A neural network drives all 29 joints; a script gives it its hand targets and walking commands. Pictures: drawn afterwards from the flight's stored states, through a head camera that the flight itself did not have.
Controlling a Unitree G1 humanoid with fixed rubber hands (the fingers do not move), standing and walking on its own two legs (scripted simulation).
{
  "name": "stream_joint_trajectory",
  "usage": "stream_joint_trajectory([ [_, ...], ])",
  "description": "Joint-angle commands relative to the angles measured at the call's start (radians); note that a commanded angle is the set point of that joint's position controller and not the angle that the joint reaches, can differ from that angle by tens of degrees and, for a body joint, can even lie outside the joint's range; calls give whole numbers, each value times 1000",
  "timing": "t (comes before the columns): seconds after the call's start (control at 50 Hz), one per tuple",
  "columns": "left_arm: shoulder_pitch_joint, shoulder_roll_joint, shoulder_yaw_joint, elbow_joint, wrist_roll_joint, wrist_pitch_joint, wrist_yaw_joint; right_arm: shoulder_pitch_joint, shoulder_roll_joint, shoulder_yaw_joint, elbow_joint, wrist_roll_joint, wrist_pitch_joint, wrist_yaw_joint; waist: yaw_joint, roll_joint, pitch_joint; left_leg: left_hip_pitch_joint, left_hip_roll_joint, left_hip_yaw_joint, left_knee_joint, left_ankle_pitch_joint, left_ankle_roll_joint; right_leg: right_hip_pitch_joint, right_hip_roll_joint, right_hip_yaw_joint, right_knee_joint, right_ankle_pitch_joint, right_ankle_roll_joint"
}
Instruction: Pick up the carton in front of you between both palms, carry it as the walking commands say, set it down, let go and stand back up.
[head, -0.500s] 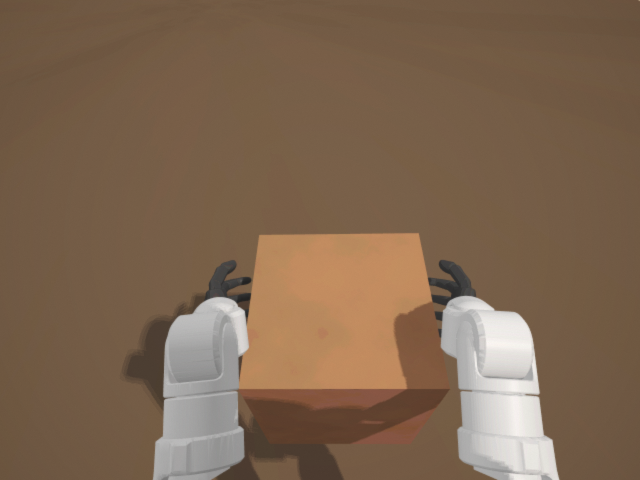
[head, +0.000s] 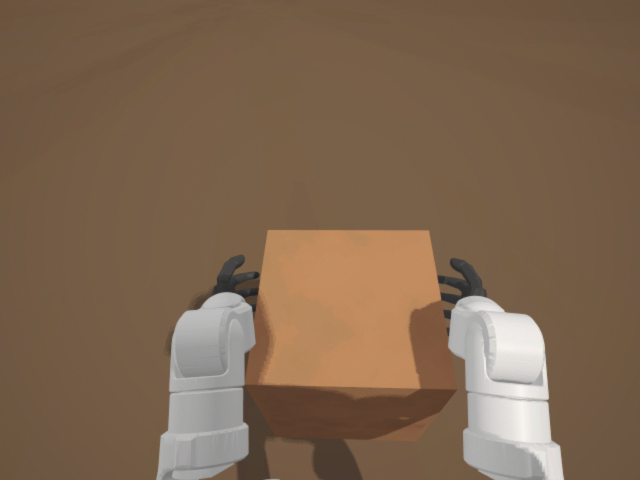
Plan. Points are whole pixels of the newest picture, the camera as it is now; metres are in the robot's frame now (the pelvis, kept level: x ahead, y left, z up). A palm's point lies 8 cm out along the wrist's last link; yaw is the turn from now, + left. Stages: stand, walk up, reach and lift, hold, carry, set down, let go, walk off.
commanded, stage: carry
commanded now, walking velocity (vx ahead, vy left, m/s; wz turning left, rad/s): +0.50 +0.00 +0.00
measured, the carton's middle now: (346, 341) +0.30 +0.00 -0.04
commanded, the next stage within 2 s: none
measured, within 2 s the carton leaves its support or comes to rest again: neither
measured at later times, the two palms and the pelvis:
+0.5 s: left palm (245, 147) +0.62 +0.16 +0.06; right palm (413, 146) +0.60 -0.12 +0.06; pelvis +0.31 +0.04 +0.00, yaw -4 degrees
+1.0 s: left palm (260, 91) +0.76 +0.15 +0.08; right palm (411, 86) +0.75 -0.13 +0.08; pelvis +0.46 +0.02 +0.00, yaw -1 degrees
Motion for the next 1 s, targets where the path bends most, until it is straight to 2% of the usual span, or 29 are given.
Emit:
stream_joint_trajectory([
  [0.0,-566,-1087,-661,-134,-477,-12,-439,-635,1099,716,-135,479,-56,403,8,-142,-401,-155,28,-9,-112,76,-8,431,-265,266,-169,222,-74],
  [0.06,-549,-1065,-663,-167,-480,-8,-436,-630,1074,718,-194,473,-56,381,5,-151,-369,-166,31,27,-293,168,-22,442,-235,187,-184,227,-83],
  [0.1,-523,-1043,-665,-182,-469,0,-428,-613,1053,726,-217,471,-45,375,7,-150,-348,-139,16,56,-409,242,-21,452,-217,147,-181,291,-75],
  [0.2,-434,-1010,-665,-130,-421,23,-412,-542,1011,720,-161,464,-8,394,13,-170,-296,-26,-23,122,-608,361,14,498,-187,73,-106,461,-19],
  [0.24,-432,-1004,-671,-105,-414,28,-414,-517,1009,707,-111,458,0,408,-6,-137,-328,193,-77,195,-695,349,24,447,-152,4,78,555,19],
  [0.26,-445,-998,-675,-96,-413,30,-416,-505,1009,699,-82,453,0,416,-19,-91,-370,390,-61,179,-684,345,28,327,-121,-17,236,488,49],
  [0.28,-461,-985,-676,-85,-413,33,-421,-491,997,686,-67,447,1,421,-39,32,-426,578,119,-37,-667,524,51,150,-91,-9,447,204,93],
  [0.3,-497,-1002,-690,-89,-428,41,-423,-498,986,670,-16,427,-10,423,-24,306,-504,841,329,-401,-683,680,219,-187,33,49,675,-220,120],
  [0.32,-498,-993,-687,-69,-424,38,-425,-486,1004,661,-4,433,-13,426,-29,287,-487,843,354,-413,-713,831,259,-303,54,136,816,-393,110],
  [0.34,-514,-1014,-694,-66,-430,29,-426,-491,1026,654,-8,431,-19,428,-35,215,-472,807,330,-319,-692,964,249,-339,22,180,845,-394,89],
  [0.36,-533,-1032,-700,-79,-439,20,-427,-505,1050,654,-19,431,-27,430,-33,114,-468,769,308,-246,-688,979,211,-336,-18,212,783,-353,75],
  [0.38,-554,-1044,-704,-104,-450,12,-427,-532,1073,659,-42,438,-36,429,-31,77,-440,709,286,-177,-710,949,171,-310,-49,215,650,-316,76],
  [0.4,-572,-1067,-707,-119,-464,6,-427,-565,1086,659,-72,446,-43,427,-25,76,-438,649,259,-116,-742,871,141,-241,-58,207,519,-288,82],
  [0.42,-588,-1074,-705,-137,-472,1,-424,-596,1087,657,-104,454,-50,425,-22,86,-444,606,241,-71,-753,844,142,-174,-37,178,432,-275,88],
  [0.46,-565,-1081,-706,-161,-473,-5,-412,-602,1079,660,-146,465,-54,419,-20,111,-467,583,223,-1,-743,868,146,-99,-10,137,296,-224,93],
  [0.5,-556,-1073,-710,-197,-470,-4,-401,-588,1061,664,-173,462,-53,413,-25,155,-474,574,205,56,-719,916,130,-59,10,99,194,-98,93],
  [0.52,-558,-1063,-712,-218,-471,0,-397,-578,1052,668,-186,461,-51,410,-29,166,-482,570,193,75,-698,894,121,-35,11,82,158,-27,91],
  [0.54,-551,-1053,-712,-224,-470,5,-396,-568,1043,671,-190,457,-48,407,-26,159,-485,552,175,94,-668,837,108,6,12,67,109,57,89],
  [0.58,-516,-1036,-706,-201,-462,16,-400,-538,1025,674,-171,446,-38,404,-15,95,-466,480,126,121,-606,637,55,138,-12,54,-75,311,92],
  [0.6,-499,-1026,-698,-184,-457,23,-407,-523,1021,676,-153,435,-35,403,-13,66,-455,391,116,111,-584,511,21,247,-82,95,-80,423,85],
  [0.62,-495,-1014,-692,-157,-453,31,-415,-502,1009,680,-131,424,-29,403,-22,-31,-468,269,73,102,-531,310,-12,372,-201,200,12,783,53],
  [0.64,-465,-1017,-678,-90,-432,29,-420,-522,999,690,-129,426,-15,404,-12,-123,-506,241,43,39,-561,181,-27,438,-250,239,96,907,-18],
  [0.66,-418,-1017,-659,-45,-415,27,-424,-525,988,691,-112,429,-6,409,-11,-167,-491,238,38,39,-571,128,-31,423,-248,247,94,902,-34],
  [0.68,-399,-1020,-647,-13,-403,27,-428,-529,994,693,-85,430,-3,414,-12,-167,-478,256,36,41,-579,175,-33,401,-226,224,98,913,-30],
  [0.72,-420,-1037,-645,7,-402,19,-431,-556,1019,699,-57,447,-4,426,-10,-147,-463,283,36,44,-599,310,-37,379,-197,188,127,990,-18],
  [0.76,-472,-1051,-653,-18,-415,10,-430,-593,1039,700,-57,463,-11,430,-9,-117,-465,304,38,45,-601,415,-42,361,-173,164,148,978,-9],
  [0.84,-537,-1054,-672,-82,-434,3,-414,-618,1050,686,-76,477,-16,425,-11,-51,-471,346,40,46,-606,557,-46,330,-133,145,168,890,-9],
  [0.94,-534,-1054,-692,-116,-440,7,-404,-592,1040,674,-96,465,-17,421,-14,27,-466,450,52,50,-556,818,-31,233,-70,97,155,678,19],
  [0.98,-532,-1057,-697,-121,-441,8,-405,-584,1039,673,-99,461,-18,421,-15,33,-455,447,53,50,-533,848,-26,242,-52,81,118,641,27],
])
